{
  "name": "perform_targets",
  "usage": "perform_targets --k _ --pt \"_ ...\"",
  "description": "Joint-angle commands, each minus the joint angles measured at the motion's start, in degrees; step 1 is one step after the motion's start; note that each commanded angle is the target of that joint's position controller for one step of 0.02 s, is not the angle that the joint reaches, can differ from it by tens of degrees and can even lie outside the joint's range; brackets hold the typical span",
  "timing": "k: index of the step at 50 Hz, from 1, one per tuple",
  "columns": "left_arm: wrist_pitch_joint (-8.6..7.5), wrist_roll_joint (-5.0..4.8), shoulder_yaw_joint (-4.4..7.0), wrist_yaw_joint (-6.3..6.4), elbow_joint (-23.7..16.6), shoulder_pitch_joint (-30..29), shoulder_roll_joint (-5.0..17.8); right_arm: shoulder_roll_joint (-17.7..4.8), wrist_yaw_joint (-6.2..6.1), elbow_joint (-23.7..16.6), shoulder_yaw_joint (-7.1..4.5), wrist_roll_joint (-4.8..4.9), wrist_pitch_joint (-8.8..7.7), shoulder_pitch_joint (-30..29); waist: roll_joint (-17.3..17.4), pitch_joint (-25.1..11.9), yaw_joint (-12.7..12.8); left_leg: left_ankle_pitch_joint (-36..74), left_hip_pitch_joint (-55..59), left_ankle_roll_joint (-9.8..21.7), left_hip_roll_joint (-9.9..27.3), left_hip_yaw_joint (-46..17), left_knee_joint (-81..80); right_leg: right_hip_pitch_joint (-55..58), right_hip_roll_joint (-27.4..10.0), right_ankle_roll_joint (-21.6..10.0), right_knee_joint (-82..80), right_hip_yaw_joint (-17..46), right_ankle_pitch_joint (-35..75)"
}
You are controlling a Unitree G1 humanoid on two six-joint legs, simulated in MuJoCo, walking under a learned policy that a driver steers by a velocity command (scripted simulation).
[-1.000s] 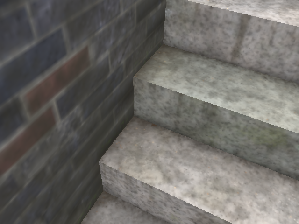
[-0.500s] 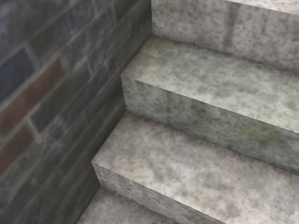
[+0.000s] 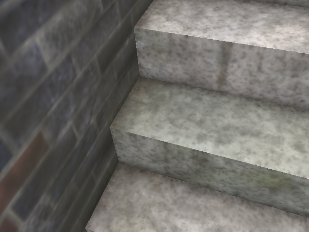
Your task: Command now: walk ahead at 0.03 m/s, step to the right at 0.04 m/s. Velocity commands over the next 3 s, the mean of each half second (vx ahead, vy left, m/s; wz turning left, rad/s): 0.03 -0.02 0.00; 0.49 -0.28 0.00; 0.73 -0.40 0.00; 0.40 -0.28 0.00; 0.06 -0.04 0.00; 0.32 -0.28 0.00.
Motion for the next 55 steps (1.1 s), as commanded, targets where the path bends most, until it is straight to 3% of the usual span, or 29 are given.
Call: perform_targets --k 1,3,8,9,11,12,13,14,15,16,17,18,20,23,26,30,33,35,36,37,38,39,40,42,44,46,50,53,55 --pt "-0.62 1.05 -0.09 -1.04 -7.7 -5.6 -2.8 -4.5 -0.9 0.1 -0.13 -1.73 -2.86 10.2 4.7 -8.1 -2.2 86.3 20.5 16.2 22.5 -13.7 0.2 -31.1 7.8 1.8 50.5 16.5 -6.8" --pt "0.75 4.32 -0.4 -2.15 -11.6 -14.4 -1.2 -2.0 -1.8 0.2 1.05 0.23 -3.97 4.9 1.9 -2.0 0.4 70.0 18.7 13.4 17.9 -10.2 -1.6 -39.3 7.9 1.1 51.5 14.8 -3.1" --pt "5.65 6.99 -1.87 -2.25 -14.9 -16.5 -2.4 -5.2 -1.38 1.4 0.52 4.13 -6.12 9.8 6.2 0.2 3.8 58.1 13.8 10.5 16.6 -3.4 -5.7 -45.7 4.8 0.0 56.5 11.4 -10.7" --pt "5.45 6.16 -2.69 -2.49 -18.5 -21.0 -2.2 -7.3 -1.66 1.3 -0.38 4.31 -5.35 8.2 12.7 3.7 3.6 61.6 13.0 9.4 15.7 -1.9 -7.9 -48.5 2.4 -1.4 47.3 9.7 -22.6" --pt "5.38 3.56 -5.86 -2.64 -19.0 -26.0 -5.3 -8.5 -2.23 -0.6 -1.61 5.42 -2.29 6.4 8.4 3.2 -0.1 60.9 3.7 8.1 11.1 3.9 -18.4 -28.7 -0.5 -3.0 12.9 -4.9 -34.0" --pt "6.46 2.99 -5.08 -1.75 -16.0 -17.3 -5.4 -11.3 -1.83 1.4 -2.44 5.9 -1.85 12.0 11.7 -1.9 0.6 88.2 6.2 8.9 14.4 5.2 -12.5 -21.0 2.5 -4.1 19.2 -12.4 -34.1" --pt "5.91 2.89 -4.63 -1.93 -15.2 -13.8 -2.8 -9.7 -0.41 3.4 -1.61 6.91 -2.23 18.1 9.5 -14.0 -0.4 109.2 8.4 7.5 16.0 1.0 -4.7 -9.1 4.0 -6.2 18.5 -9.6 -26.3" --pt "5.97 3.62 -4.1 -1.77 -15.5 -4.7 -1.3 -14.9 1.68 3.5 -2.87 7.58 -3.65 13.8 11.0 -20.7 4.9 101.7 8.4 6.8 16.0 0.5 3.1 -1.9 3.5 -7.6 9.2 -4.0 -19.4" --pt "6.44 5.61 -3.53 -0.84 -14.9 0.2 1.0 -18.1 3.74 0.5 -4.14 8.22 -4.74 3.0 5.5 -21.6 10.2 89.1 4.3 6.0 13.3 0.6 10.5 -1.2 3.3 -10.1 1.1 3.1 -14.7" --pt "7.13 6.97 -2.87 0.39 -14.2 1.0 4.2 -14.5 5.22 -3.9 -3.44 6.82 -5.0 -4.9 -7.4 -19.9 11.7 59.4 -6.8 4.4 8.4 -0.6 21.6 -0.5 -2.8 -14.1 -12.2 19.0 -16.5" --pt "8.37 7.48 -2.14 2.49 -14.2 -1.6 6.3 -6.5 6.1 -6.9 -1.83 4.12 -4.04 -10.7 -20.5 -18.2 12.3 7.7 -18.2 2.8 0.8 -6.5 46.2 -6.1 -11.4 -20.7 -27.4 41.7 -24.2" --pt "8.43 6.58 -0.18 1.99 -15.4 -6.7 8.4 -0.1 5.46 -8.4 -1.36 1.42 -2.16 -11.9 -10.2 -14.3 11.0 -5.6 -25.7 1.2 -2.6 -18.3 70.5 -10.6 -12.9 -23.1 -34.1 46.0 -21.4" --pt "6.89 4.26 -0.44 1.37 -11.1 -14.7 7.1 5.4 2.31 -12.1 0.03 1.01 0.32 -7.6 -9.0 -0.1 2.2 -5.3 -36.7 -0.2 -5.2 -23.1 82.6 -19.9 -12.5 -15.5 -32.0 33.8 -15.9" --pt "5.55 3.48 -2.49 0.63 -5.3 -13.0 0.3 1.9 0.8 -5.6 -0.53 0.4 1.54 7.1 -6.9 6.8 -3.1 1.6 -35.3 -2.4 -7.8 -17.4 82.8 -24.5 -8.2 -11.3 -24.8 15.9 -8.5" --pt "4.39 3.86 -1.61 1.01 -3.2 -11.1 3.1 0.1 2.03 -6.8 -0.98 1.82 1.0 3.4 -11.3 6.3 -2.8 1.9 -37.9 -3.1 -6.1 -12.8 83.0 -21.9 -8.7 -16.1 -29.6 16.5 -16.7" --pt "1.2 4.85 0.24 -0.15 -6.7 -11.0 7.2 -3.4 0.55 -8.7 -1.86 3.85 0.54 -0.5 -11.4 4.3 1.0 -3.9 -38.9 -1.7 -0.5 -11.9 70.9 -14.4 -13.4 -18.1 -35.3 24.6 -21.9" --pt "1.12 7.42 1.63 0.92 -9.2 -10.8 10.8 -3.1 0.97 -10.0 -1.27 4.5 -0.51 -2.2 -11.9 -0.2 2.0 -13.0 -36.3 1.6 2.7 -16.1 59.6 -6.4 -16.7 -17.0 -34.9 27.9 -19.4" --pt "2.39 9.07 0.33 1.62 -11.6 -14.0 7.9 -3.1 1.64 -8.6 -0.61 4.85 -2.2 3.6 -10.8 -2.4 -1.3 -11.3 -23.6 1.4 5.3 -14.3 32.5 -7.6 -11.1 -11.3 -27.4 16.5 -10.8" --pt "3.88 7.77 -0.44 1.38 -10.7 -14.0 5.1 -4.7 1.12 -2.9 -1.46 6.56 -1.92 17.5 -2.5 -2.6 -7.2 -11.1 -6.2 -1.3 0.0 0.3 8.2 -13.0 -4.1 -10.3 -18.4 4.2 -18.8" --pt "4.56 6.8 -0.55 1.56 -9.0 -12.4 2.4 -5.1 -0.3 1.0 -2.73 6.6 -1.82 23.3 2.1 0.5 -9.8 5.7 5.2 -3.4 0.0 2.5 -4.4 -20.7 3.5 -10.8 0.2 -1.8 -14.8" --pt "3.64 7.19 -1.39 -0.09 -10.3 -12.7 -0.1 -3.8 -1.52 1.1 -1.23 4.48 -2.98 25.8 6.1 0.5 -10.2 11.7 11.7 -8.1 3.5 -12.3 3.6 -32.9 7.2 -6.6 23.8 7.1 -12.6" --pt "3.07 4.31 -2.03 -0.57 -13.1 -5.2 -6.3 -8.6 -2.72 -2.6 -0.8 3.04 -3.85 19.4 17.3 -5.6 -1.8 42.8 18.4 -5.8 19.0 -35.8 9.1 -43.8 11.0 0.1 48.5 13.1 -7.7" --pt "3.09 4.83 -2.62 -0.01 -13.2 -0.8 -4.0 -10.0 -3.87 -4.7 -1.76 4.66 -3.44 16.0 12.4 -12.0 1.0 27.8 17.3 -1.0 22.7 -45.4 1.5 -43.0 8.4 2.7 56.3 14.7 -1.5" --pt "4.5 8.58 -1.06 -1.06 -15.3 -5.7 3.4 -13.0 -6.39 -3.8 -3.0 5.7 -3.39 9.1 7.4 -2.1 4.4 17.1 9.9 5.5 20.5 -39.5 2.5 -45.2 2.7 3.9 59.6 12.4 2.8" --pt "7.49 10.08 0.29 -2.23 -18.8 -15.3 6.7 -11.1 -6.13 0.8 -2.89 4.83 -4.79 13.1 -1.9 7.0 2.1 6.0 -0.4 7.4 18.1 -33.4 2.1 -45.3 0.0 2.6 54.8 9.3 2.4" --pt "8.94 8.17 -0.66 -3.19 -19.5 -16.4 4.3 -10.1 -5.19 2.7 -2.86 2.9 -5.13 15.0 -1.7 8.1 2.4 3.1 -1.8 5.4 15.1 -27.4 1.8 -43.6 0.5 1.1 50.6 7.0 3.8" --pt "9.57 7.22 -2.38 -3.87 -22.7 -23.4 0.9 -12.3 -4.66 3.4 -4.08 1.35 -5.14 17.5 6.4 6.7 -0.7 9.4 3.2 6.4 15.7 -25.6 -3.8 -49.0 -0.5 -0.5 49.0 0.8 -4.4" --pt "10.21 8.06 -2.7 -2.66 -27.0 -31.4 -0.1 -14.4 -5.48 6.9 -5.49 1.63 -6.05 25.2 9.8 4.6 -5.1 19.0 16.3 8.7 20.9 -26.9 -2.2 -66.1 -0.9 -1.2 71.8 2.5 -13.3" --pt "9.95 8.53 -4.75 -2.36 -31.5 -40.7 -2.8 -11.8 -4.82 9.6 -4.88 2.05 -6.99 28.5 12.1 4.1 -7.5 20.4 21.2 5.6 18.5 -21.6 -0.7 -76.8 -2.1 -2.1 79.9 6.9 -21.2"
